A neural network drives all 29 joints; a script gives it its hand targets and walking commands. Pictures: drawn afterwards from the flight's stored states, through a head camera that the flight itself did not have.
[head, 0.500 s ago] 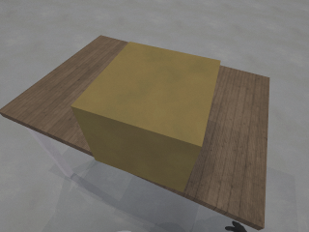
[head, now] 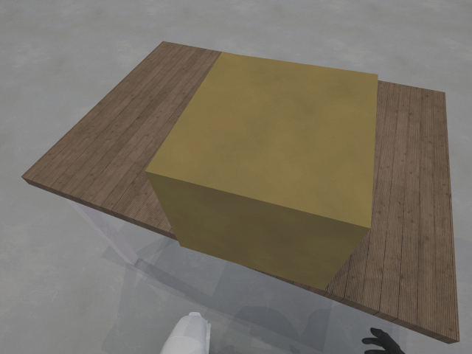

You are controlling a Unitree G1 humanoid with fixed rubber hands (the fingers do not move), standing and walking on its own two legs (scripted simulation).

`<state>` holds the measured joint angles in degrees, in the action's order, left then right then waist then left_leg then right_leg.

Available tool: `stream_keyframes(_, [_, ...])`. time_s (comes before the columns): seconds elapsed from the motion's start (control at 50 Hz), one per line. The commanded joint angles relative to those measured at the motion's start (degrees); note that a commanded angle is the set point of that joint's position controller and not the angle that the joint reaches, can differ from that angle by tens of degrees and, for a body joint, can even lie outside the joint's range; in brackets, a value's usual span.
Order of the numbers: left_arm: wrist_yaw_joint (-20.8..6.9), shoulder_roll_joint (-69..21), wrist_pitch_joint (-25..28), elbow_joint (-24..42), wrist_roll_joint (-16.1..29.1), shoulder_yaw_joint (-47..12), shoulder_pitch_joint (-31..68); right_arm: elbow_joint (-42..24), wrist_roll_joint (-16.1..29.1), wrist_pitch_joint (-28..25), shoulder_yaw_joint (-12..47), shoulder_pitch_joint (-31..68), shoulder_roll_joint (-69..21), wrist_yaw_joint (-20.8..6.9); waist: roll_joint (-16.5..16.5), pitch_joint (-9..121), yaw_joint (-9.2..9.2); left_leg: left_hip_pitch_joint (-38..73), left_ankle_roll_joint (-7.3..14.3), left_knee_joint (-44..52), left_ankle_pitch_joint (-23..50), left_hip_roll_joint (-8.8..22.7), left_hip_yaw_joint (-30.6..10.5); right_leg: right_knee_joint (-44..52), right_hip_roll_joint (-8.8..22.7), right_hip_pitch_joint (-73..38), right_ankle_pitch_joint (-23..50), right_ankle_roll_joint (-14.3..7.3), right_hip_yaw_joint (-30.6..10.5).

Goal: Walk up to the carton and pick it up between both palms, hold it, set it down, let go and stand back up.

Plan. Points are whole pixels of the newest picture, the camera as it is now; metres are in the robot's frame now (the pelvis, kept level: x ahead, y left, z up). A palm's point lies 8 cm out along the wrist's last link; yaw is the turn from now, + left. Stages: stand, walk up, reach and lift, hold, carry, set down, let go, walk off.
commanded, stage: walk up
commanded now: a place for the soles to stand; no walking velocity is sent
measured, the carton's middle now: (271, 167) +0.44 -0.03 +0.03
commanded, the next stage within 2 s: none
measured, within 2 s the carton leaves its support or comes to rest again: neither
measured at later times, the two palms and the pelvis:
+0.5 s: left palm out of the picture +0.10 +0.36 -0.12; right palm out of the picture +0.01 -0.16 -0.13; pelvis -0.02 +0.12 -0.02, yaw -15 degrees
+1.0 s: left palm (57, 341) +0.13 +0.36 -0.12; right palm out of the picture -0.03 -0.12 -0.12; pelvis +0.01 +0.14 +0.00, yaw -22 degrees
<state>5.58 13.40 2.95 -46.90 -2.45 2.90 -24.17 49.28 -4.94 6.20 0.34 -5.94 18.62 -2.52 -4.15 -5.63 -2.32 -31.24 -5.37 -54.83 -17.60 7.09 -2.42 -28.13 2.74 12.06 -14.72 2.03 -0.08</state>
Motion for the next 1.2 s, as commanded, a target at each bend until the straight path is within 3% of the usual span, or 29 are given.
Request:
stream_keyframes(0.0, [-0.57,12.11,0.52,5.76,-0.20,3.42,-0.85,-4.69,1.57,-1.40,-0.69,3.28,1.95,0.04,14.25,4.27,0.54,1.84,1.44,7.45,1.31,-1.30,2.02,0.92,9.83,-2.26,27.94,-9.99,-8.52])
stream_keyframes(0.02, [-1.16,13.58,-0.01,7.01,-0.50,3.76,1.27,-4.84,2.51,-1.68,-0.72,1.83,1.43,-0.09,17.94,5.60,1.06,7.72,2.37,12.27,0.40,-2.83,3.64,-0.69,8.89,1.39,25.86,-8.83,-7.26])
stream_keyframes(0.04, [-1.89,13.95,-0.35,8.41,-0.62,3.73,2.75,-3.54,2.52,-2.02,-1.24,-0.01,1.78,0.19,15.87,5.48,1.71,14.06,3.15,17.66,3.89,-4.89,5.64,-2.70,7.65,6.32,22.66,-7.87,-7.78])
stream_keyframes(0.06, [-2.33,14.23,-0.85,8.73,-0.45,3.38,4.31,-3.09,2.80,-2.45,-2.04,-4.26,2.74,0.25,13.15,7.99,4.45,22.80,3.92,23.37,9.90,-5.74,6.19,-5.81,6.11,10.64,14.90,-6.26,-7.28])
stream_keyframes(0.08, [-2.61,11.82,-1.40,8.75,-0.39,2.50,2.70,-2.51,2.81,-3.12,-3.10,-7.85,5.65,0.36,6.45,9.34,5.85,30.11,5.20,28.49,14.02,-4.43,3.78,-13.85,0.92,14.63,5.12,-4.24,-5.17])
stream_keyframes(0.1, [-2.90,6.81,-1.77,9.43,-0.63,0.82,-0.02,-2.40,2.37,-3.63,-4.43,-10.95,8.36,0.67,-5.82,12.09,6.32,34.62,6.31,29.86,14.82,5.29,-5.44,-23.95,-4.10,21.95,-16.95,-2.38,-2.95])
stream_keyframes(0.12, [-2.03,3.92,-2.71,9.62,-0.03,-0.10,-3.84,-4.90,3.20,-3.24,-5.04,-7.83,12.55,1.32,-12.84,12.35,4.16,28.52,11.95,33.99,10.55,16.76,-19.16,-32.65,-5.63,24.33,-30.51,-1.41,-3.35])
stream_keyframes(0.14, [-1.08,4.92,-3.41,9.52,1.05,0.52,-3.13,-6.28,4.48,-2.55,-5.65,-4.34,13.55,2.17,-14.63,10.54,5.22,20.11,16.66,39.02,-2.36,18.77,-22.62,-39.87,-3.73,22.64,-29.73,-2.00,-5.43])
stream_keyframes(0.18, [-1.39,6.79,-3.15,9.30,0.90,1.40,0.05,-6.30,4.11,-2.07,-4.41,-0.92,6.85,2.88,-9.48,2.68,4.01,15.16,15.02,37.41,-0.45,12.49,-11.08,-41.89,-3.58,21.83,-21.77,-1.97,-6.36])
stream_keyframes(0.22, [-2.40,6.45,-3.03,8.39,1.22,1.30,-2.15,-6.77,3.97,-2.64,-3.31,1.65,4.47,2.89,-8.73,1.16,1.75,7.96,15.02,37.11,-5.27,9.40,-6.66,-38.43,-3.15,14.80,-16.80,-1.29,-4.68])
stream_keyframes(0.24, [-3.10,7.33,-3.12,7.91,0.92,1.65,-3.37,-6.69,4.29,-3.04,-3.04,1.84,3.27,2.82,-5.14,2.80,0.47,6.98,14.48,37.39,-8.93,9.26,-6.10,-38.30,-4.48,12.61,-14.47,-1.43,-3.96])
stream_keyframes(0.32, [-4.44,6.61,-3.44,9.21,0.26,1.56,-0.19,-6.59,3.24,-4.49,-3.15,-0.43,4.48,3.67,-2.50,2.33,2.42,10.06,15.72,38.39,-13.44,13.97,-8.59,-27.22,-3.18,12.00,-12.84,-1.36,-2.70])
stream_keyframes(0.36, [-4.76,6.59,-3.70,9.64,0.79,1.67,-0.37,-6.19,2.55,-4.84,-3.34,-1.64,6.39,4.12,-1.50,2.10,1.76,11.27,16.10,38.86,-17.53,17.17,-10.41,-20.78,-2.73,10.18,-13.34,-2.44,-3.05])
stream_keyframes(0.38, [-5.04,5.22,-3.38,9.06,0.77,1.16,-1.39,-6.15,2.58,-4.68,-2.89,-2.60,6.24,4.05,-1.60,3.60,2.00,10.32,14.56,38.37,-19.91,14.89,-7.27,-15.16,-2.91,6.10,-13.08,-2.58,-1.79])
stream_keyframes(0.42, [-5.45,4.04,-2.40,7.89,1.35,1.40,-5.38,-5.30,2.41,-3.97,-2.15,-1.58,5.76,3.48,-1.65,3.58,-0.76,5.01,11.09,34.08,-21.60,10.17,-0.87,-2.73,-5.28,-4.03,-4.33,-3.93,-0.02])
stream_keyframes(0.44, [-5.43,4.96,-1.98,7.54,1.40,2.32,-6.07,-4.55,2.57,-3.72,-1.61,-3.94,4.06,3.09,-0.05,3.08,-0.30,1.92,8.78,28.86,-21.81,6.94,4.03,1.58,-3.90,-5.91,-4.42,-4.82,-3.37])
stream_keyframes(0.46, [-5.27,7.40,-1.83,7.65,1.35,2.67,-5.59,-4.75,2.59,-3.86,-0.43,-6.03,0.79,2.53,8.04,3.51,-0.12,0.37,5.83,19.91,-18.75,2.89,8.16,7.64,3.46,-4.57,-13.78,-7.14,-16.63])
stream_keyframes(0.48, [-4.64,10.02,-1.65,8.32,1.82,3.06,-4.11,-5.68,3.21,-3.72,0.42,-6.31,-1.20,1.92,11.42,0.94,0.91,-1.83,3.72,12.90,-15.29,-2.82,10.52,15.10,11.76,1.13,-23.71,-11.19,-32.38])
stream_keyframes(0.5, [-3.88,10.55,-1.76,6.91,2.36,2.73,-2.58,-5.23,3.20,-3.61,0.18,-4.79,-0.30,1.80,8.30,-3.00,0.36,2.85,5.15,9.10,-13.45,-1.34,4.64,16.55,12.96,10.14,-24.82,-13.09,-32.34])
stream_keyframes(0.52, [-3.57,8.74,-1.66,6.44,2.31,1.70,0.38,-4.63,3.05,-4.02,0.19,-4.77,-0.08,1.71,8.89,-4.16,1.80,4.88,5.42,11.06,-11.02,-1.73,3.81,15.75,10.26,10.34,-19.11,-12.43,-27.29])
stream_keyframes(0.58, [-3.86,8.34,-0.97,6.68,1.22,0.68,4.04,-1.87,2.62,-5.92,0.49,-8.62,0.30,2.07,10.72,3.90,3.63,12.99,6.04,22.13,2.44,-4.26,7.08,7.20,5.11,2.37,7.83,-9.11,-14.63])
stream_keyframes(0.6, [-4.34,8.19,-0.93,6.27,1.27,0.39,4.26,-1.52,2.99,-6.45,0.35,-9.60,0.04,2.35,10.41,6.72,4.20,18.17,6.22,27.78,8.88,-4.42,7.34,4.05,4.23,1.41,13.22,-8.34,-13.21])
stream_keyframes(0.62, [-4.71,6.46,-0.84,5.41,1.65,-0.14,2.54,-1.61,2.72,-7.16,0.17,-9.28,1.34,2.62,6.74,9.80,3.21,23.86,6.72,29.15,14.54,-2.46,5.06,1.25,3.15,2.44,17.48,-7.25,-12.12])
stream_keyframes(0.64, [-5.08,5.72,-0.75,4.16,1.87,-0.77,1.57,-2.19,2.71,-7.54,0.17,-9.08,1.62,2.89,7.40,11.06,2.72,27.08,7.12,28.95,18.54,0.53,2.51,-0.68,1.82,4.37,15.66,-5.72,-10.00])
stream_keyframes(0.66, [-5.24,3.54,-0.91,3.71,2.39,-1.81,-0.69,-1.91,3.10,-7.35,0.12,-8.53,2.70,3.07,4.22,10.88,1.12,25.48,8.73,30.69,12.85,3.17,-1.92,-0.21,-0.06,3.42,7.71,-4.79,-9.82])
stream_keyframes(0.68, [-5.11,2.23,-1.27,2.96,2.23,-2.51,-1.97,-1.49,4.54,-6.65,-0.32,-6.71,4.97,3.07,0.85,6.91,0.29,19.90,9.67,32.77,3.51,3.58,-2.84,1.01,-1.18,3.39,0.93,-5.13,-9.82])
stream_keyframes(0.72, [-4.91,3.92,-1.83,1.08,1.83,-2.65,-0.30,-0.18,5.35,-5.80,0.38,-7.34,2.74,2.98,2.10,-1.03,1.33,14.51,9.11,36.95,-5.76,2.94,-2.50,1.98,-1.44,5.18,-0.79,-5.23,-10.53])
stream_keyframes(0.9, [-4.47,5.91,-0.56,-2.35,2.25,-3.82,2.63,1.86,4.41,-6.22,0.42,-7.52,2.83,2.98,3.25,4.50,2.70,23.43,9.00,34.94,1.98,2.17,2.15,1.84,-0.63,6.73,6.04,-4.31,-12.14])
stream_keyframes(1.18, [-3.73,8.13,-0.94,-4.05,2.52,-4.02,3.15,3.67,3.98,-4.88,0.44,-6.11,4.40,3.10,5.36,4.37,2.95,26.13,9.62,32.19,2.81,2.53,6.94,-0.47,-1.14,10.51,9.67,-4.37,-15.26])
